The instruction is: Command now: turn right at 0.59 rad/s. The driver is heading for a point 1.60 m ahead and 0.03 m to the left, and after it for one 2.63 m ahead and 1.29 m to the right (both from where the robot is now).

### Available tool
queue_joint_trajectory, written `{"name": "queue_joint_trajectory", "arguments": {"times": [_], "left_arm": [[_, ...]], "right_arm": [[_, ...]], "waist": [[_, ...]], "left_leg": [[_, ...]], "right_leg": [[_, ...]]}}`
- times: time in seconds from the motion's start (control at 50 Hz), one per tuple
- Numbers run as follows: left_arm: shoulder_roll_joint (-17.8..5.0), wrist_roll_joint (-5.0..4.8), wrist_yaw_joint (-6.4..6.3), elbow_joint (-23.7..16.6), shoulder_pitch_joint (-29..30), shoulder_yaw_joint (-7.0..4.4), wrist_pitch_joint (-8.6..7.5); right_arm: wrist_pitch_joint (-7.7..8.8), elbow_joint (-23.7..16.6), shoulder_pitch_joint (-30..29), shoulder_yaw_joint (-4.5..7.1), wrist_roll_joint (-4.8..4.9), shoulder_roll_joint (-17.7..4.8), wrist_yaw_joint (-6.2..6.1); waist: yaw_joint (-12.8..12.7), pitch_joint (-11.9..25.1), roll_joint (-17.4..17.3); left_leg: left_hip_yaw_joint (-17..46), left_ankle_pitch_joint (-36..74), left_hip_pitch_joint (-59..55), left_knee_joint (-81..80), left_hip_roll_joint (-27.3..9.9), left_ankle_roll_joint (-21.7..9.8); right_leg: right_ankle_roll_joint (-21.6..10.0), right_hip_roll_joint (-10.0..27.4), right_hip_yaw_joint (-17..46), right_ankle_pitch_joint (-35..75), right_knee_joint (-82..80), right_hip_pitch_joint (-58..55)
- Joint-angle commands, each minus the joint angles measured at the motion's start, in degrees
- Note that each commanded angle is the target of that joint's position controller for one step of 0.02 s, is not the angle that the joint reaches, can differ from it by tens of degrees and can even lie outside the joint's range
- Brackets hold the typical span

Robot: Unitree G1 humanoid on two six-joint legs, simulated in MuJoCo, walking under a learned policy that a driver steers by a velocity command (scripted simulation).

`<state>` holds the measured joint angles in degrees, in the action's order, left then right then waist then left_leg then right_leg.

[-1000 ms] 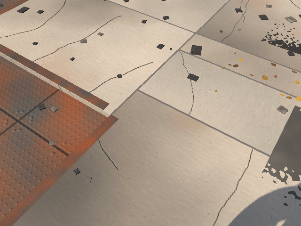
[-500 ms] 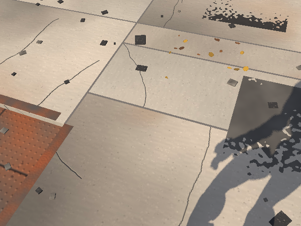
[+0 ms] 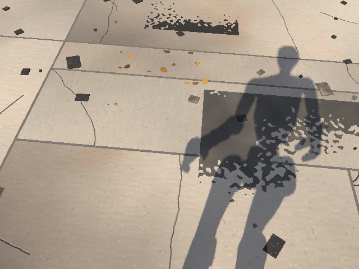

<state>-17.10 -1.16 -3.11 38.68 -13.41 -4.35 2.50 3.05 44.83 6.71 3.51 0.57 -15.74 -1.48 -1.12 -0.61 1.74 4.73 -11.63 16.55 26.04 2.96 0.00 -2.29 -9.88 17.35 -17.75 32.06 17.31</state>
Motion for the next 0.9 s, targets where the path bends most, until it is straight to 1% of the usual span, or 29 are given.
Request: {"name": "queue_joint_trajectory", "arguments": {"times": [0.02, 0.04, 0.06, 0.08, 0.1, 0.12, 0.14, 0.18, 0.24, 0.28, 0.34, 0.38, 0.4, 0.42, 0.44, 0.46, 0.48, 0.5, 0.52, 0.54, 0.56, 0.58, 0.6, 0.64, 0.68, 0.72, 0.76, 0.84, 0.9], "left_arm": [[-6.32, 0.51, 0.23, -5.39, -4.73, -1.79, -1.3], [-10.62, 0.52, 0.31, -4.18, -4.81, -3.0, -1.42], [-10.93, 0.25, 0.27, -2.95, -4.41, -3.41, -0.9], [-9.09, 0.28, 0.15, -1.97, -4.88, -3.15, -0.05], [-7.82, 0.41, 0.35, -2.17, -5.1, -2.82, 0.45], [-6.73, 0.19, 0.74, -2.91, -4.6, -2.41, 0.5], [-5.74, -0.09, 1.05, -4.21, -2.67, -1.95, 0.28], [-4.89, -0.27, 1.59, -6.68, 2.15, -1.29, -0.53], [-3.95, 0.14, 2.37, -8.6, 4.55, -0.76, -1.98], [-2.56, 0.41, 2.78, -8.63, 4.12, -0.16, -3.0], [-1.14, 0.26, 3.52, -8.01, 3.84, 0.72, -4.18], [-1.54, 0.05, 3.89, -8.13, 4.98, 0.69, -4.88], [-1.79, -0.03, 3.97, -8.14, 4.71, 0.58, -5.16], [-2.02, 0.04, 4.0, -7.47, 2.37, 0.31, -5.41], [-3.06, 0.3, 3.81, -6.08, -1.22, -0.35, -5.4], [-4.76, 0.72, 3.21, -5.48, -4.84, -1.01, -5.23], [-9.47, 2.18, 2.31, -5.84, -10.69, -1.9, -4.87], [-14.26, 2.87, 2.29, -6.16, -10.45, -2.95, -4.74], [-10.43, 2.27, 2.79, -5.77, -10.41, -2.27, -5.31], [-7.6, 1.75, 3.2, -5.97, -6.63, -1.3, -5.8], [-5.9, 1.24, 3.44, -6.44, -2.51, -0.75, -5.99], [-4.56, 0.81, 3.35, -6.68, 0.62, -0.37, -6.03], [-4.07, 1.27, 3.02, -6.49, 1.74, -0.2, -6.32], [-3.94, 2.31, 2.23, -5.76, 2.63, -0.34, -6.57], [-4.05, 2.34, 1.39, -4.68, 2.2, -0.49, -6.2], [-4.93, 1.94, 0.78, -3.78, 2.12, -0.84, -5.46], [-6.42, 1.61, 0.63, -3.21, 2.37, -1.35, -4.85], [-8.68, 0.49, 1.26, -2.34, 3.25, -2.18, -4.0], [-9.77, -0.78, 1.79, -1.47, 3.44, -2.66, -3.84]], "right_arm": [[-0.22, -4.01, 3.9, 2.74, -3.07, -11.54, -0.02], [-0.06, -5.45, 1.1, 2.31, -2.44, -9.25, 0.12], [-0.17, -6.25, -1.33, 1.73, -1.81, -6.77, 0.04], [-0.42, -7.01, -2.35, 1.19, -1.26, -5.69, -0.14], [-0.68, -7.14, -2.75, 0.92, -0.86, -5.58, -0.39], [-0.94, -7.01, -1.36, 0.81, -0.91, -5.88, -0.67], [-1.14, -6.7, 0.29, 0.9, -0.94, -6.27, -1.01], [-1.3, -6.07, 4.65, 1.21, -0.83, -7.29, -1.63], [-0.42, -5.32, 8.44, 1.88, -0.72, -9.16, -1.38], [0.39, -4.91, 8.54, 2.0, -0.44, -9.54, -0.6], [1.23, -4.33, 7.94, 2.03, 0.12, -9.8, 0.87], [1.17, -3.61, 9.08, 1.96, 0.72, -10.14, 1.84], [0.84, -3.25, 9.23, 1.92, 1.06, -10.52, 2.24], [0.41, -3.13, 8.26, 1.8, 1.66, -10.84, 2.49], [0.07, -2.98, 8.19, 1.3, 1.85, -9.87, 2.57], [0.16, -3.1, 8.05, 0.06, 1.24, -6.67, 2.69], [0.44, -5.31, 6.48, -2.0, -0.93, -1.31, 2.91], [0.77, -5.97, 9.79, -1.91, -0.45, -0.92, 2.39], [0.19, -4.41, 10.71, 0.02, 0.81, -7.31, 1.86], [-0.56, -3.97, 11.05, 0.87, 1.43, -8.87, 1.76], [-1.51, -2.86, 11.72, 1.26, 1.14, -8.65, 1.24], [-2.34, -2.71, 11.59, 1.57, 0.62, -8.54, 0.82], [-2.89, -2.37, 11.98, 1.67, 0.32, -7.69, 0.69], [-3.46, -3.06, 11.82, 1.55, 0.39, -5.7, 0.63], [-3.95, -5.12, 9.04, 1.3, 0.32, -4.23, 0.67], [-4.32, -7.26, 6.45, 0.99, 0.1, -3.31, 1.27], [-4.53, -9.3, 3.98, 0.76, 0.0, -2.84, 2.2], [-5.03, -12.43, 1.04, 1.14, 0.12, -3.66, 3.66], [-5.36, -14.38, 0.09, 1.73, 0.53, -4.35, 4.23]], "waist": [[-0.81, 7.32, -17.89], [-1.35, 5.34, -11.72], [-1.42, 3.95, -8.2], [-1.35, 3.56, -7.02], [-1.25, 2.67, -7.44], [-0.67, 2.85, -7.92], [0.54, 2.22, -9.57], [3.99, 1.39, -10.84], [5.78, 1.31, -9.09], [5.17, 0.65, -8.71], [4.36, -0.97, -9.29], [4.51, -2.53, -9.39], [3.78, -2.46, -9.22], [1.53, -1.51, -9.04], [-0.41, 0.57, -8.48], [-2.14, 4.39, -7.31], [-4.09, 10.96, 3.7], [-2.23, 9.64, 14.89], [-3.46, 8.34, 9.32], [-1.51, 5.55, 8.69], [0.11, 4.18, 7.26], [1.08, 2.37, 7.4], [1.84, 2.03, 7.17], [2.69, 2.04, 6.02], [2.03, 1.12, 5.46], [1.31, 1.07, 5.16], [0.56, 1.06, 4.8], [-0.14, 1.19, 4.35], [-0.01, 2.16, 4.82]], "left_leg": [[27.44, 28.73, -14.23, -8.27, -27.8, -15.38], [22.71, 24.14, -11.8, -8.44, -26.61, -15.62], [16.14, 18.96, -10.01, -7.68, -21.75, -13.0], [11.48, 16.19, -8.82, -7.48, -18.33, -11.36], [8.74, 16.85, -7.61, -7.79, -17.2, -11.48], [6.15, 10.89, -7.26, -9.67, -15.85, -11.39], [5.05, 3.32, -8.45, -11.74, -15.04, -11.33], [6.49, -6.48, -13.01, -14.67, -16.38, -12.09], [7.84, -9.7, -17.05, -16.69, -19.36, -13.22], [6.1, -9.11, -15.45, -17.68, -19.42, -13.26], [2.19, -7.03, -9.01, -18.5, -17.98, -12.86], [2.14, -4.0, -6.87, -16.71, -17.51, -13.07], [2.45, -0.59, -6.54, -14.65, -17.52, -12.88], [2.46, 3.61, -5.43, -11.54, -17.12, -11.83], [2.3, 6.67, -3.67, -7.77, -15.83, -9.96], [-0.03, 5.45, 0.02, -1.9, -12.71, -6.44], [-4.81, -10.78, 9.35, 15.37, -6.71, -1.27], [-4.83, -25.25, 19.91, 27.26, -1.93, 1.21], [0.49, -25.94, 19.69, 36.26, -4.21, 1.67], [1.23, -22.55, 21.09, 38.76, -4.77, 1.6], [0.76, -18.48, 20.9, 39.05, -5.73, 2.09], [0.54, -14.04, 20.62, 38.62, -5.91, 2.78], [-0.1, -9.86, 18.51, 39.7, -5.4, 3.34], [-1.39, -5.43, 17.52, 39.12, -5.04, 4.29], [-1.85, -3.67, 19.0, 35.1, -5.77, 5.01], [-2.58, -2.23, 19.11, 30.13, -6.62, 4.99], [-3.64, -1.93, 18.08, 25.91, -7.2, 4.39], [-6.51, -4.09, 14.95, 19.29, -6.69, 2.14], [-8.75, -5.95, 11.81, 12.9, -4.99, -0.54]], "right_leg": [[2.33, -0.09, -2.33, -22.73, 24.31, 16.14], [4.26, 4.15, -3.7, -17.53, 32.06, 17.18], [5.29, 5.2, -4.87, -12.66, 34.75, 17.38], [6.28, 5.16, -5.76, -9.49, 38.15, 17.07], [7.27, 5.49, -7.09, -7.1, 41.26, 17.36], [7.6, 6.63, -9.67, -4.25, 41.15, 17.64], [7.77, 7.88, -11.85, -1.94, 38.57, 19.54], [8.22, 10.06, -13.46, -0.46, 33.8, 24.0], [7.61, 12.38, -13.17, -0.47, 27.64, 25.63], [6.22, 13.01, -14.12, 0.03, 22.33, 22.53], [3.56, 13.12, -17.55, -0.3, 12.45, 13.14], [2.37, 11.7, -18.99, -1.86, 6.54, 8.35], [1.81, 10.84, -19.28, -0.75, 2.44, 5.48], [1.14, 9.76, -19.84, 4.17, -3.94, 0.13], [0.52, 8.51, -20.19, 8.8, -9.48, -7.31], [-0.09, 11.32, -17.16, 12.28, -10.48, -16.84], [-3.17, 25.08, -3.1, 26.48, -10.01, -28.59], [-12.3, 36.34, 8.71, 33.49, -12.88, -25.75], [-14.41, 34.61, 5.56, 32.29, -12.75, -21.38], [-12.0, 31.07, -0.45, 30.8, -12.95, -19.12], [-9.64, 27.91, -5.51, 29.61, -13.89, -17.0], [-8.5, 26.27, -8.8, 31.65, -14.91, -14.84], [-8.1, 25.12, -12.08, 37.19, -15.25, -12.55], [-8.46, 24.89, -16.3, 40.29, -15.97, -10.96], [-9.24, 25.67, -17.95, 38.31, -16.72, -11.54], [-9.66, 26.34, -19.18, 36.22, -16.64, -12.85], [-10.15, 27.32, -20.06, 34.88, -16.28, -13.34], [-9.86, 28.55, -21.39, 34.83, -13.13, -13.88], [-7.99, 29.05, -21.84, 37.91, -7.65, -15.7]]}}
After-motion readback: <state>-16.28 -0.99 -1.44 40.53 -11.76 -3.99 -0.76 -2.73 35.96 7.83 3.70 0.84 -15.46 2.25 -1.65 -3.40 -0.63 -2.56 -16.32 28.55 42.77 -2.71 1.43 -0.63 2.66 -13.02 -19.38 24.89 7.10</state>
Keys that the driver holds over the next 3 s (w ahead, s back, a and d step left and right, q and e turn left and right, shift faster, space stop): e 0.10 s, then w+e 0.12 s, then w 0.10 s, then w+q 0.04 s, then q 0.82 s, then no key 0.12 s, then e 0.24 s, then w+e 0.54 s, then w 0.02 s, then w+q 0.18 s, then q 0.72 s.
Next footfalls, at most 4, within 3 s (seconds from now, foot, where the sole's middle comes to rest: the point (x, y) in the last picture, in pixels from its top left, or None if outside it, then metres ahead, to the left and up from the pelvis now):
0.48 right None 0.08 -0.17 -0.77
0.96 left None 0.20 0.06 -0.77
1.38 right None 0.24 -0.17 -0.77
2.12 right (251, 264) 0.49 -0.23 -0.77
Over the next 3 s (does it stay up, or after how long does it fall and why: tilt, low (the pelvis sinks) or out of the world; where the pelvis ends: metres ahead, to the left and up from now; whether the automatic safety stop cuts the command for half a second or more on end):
stays up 0.65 -0.18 0.00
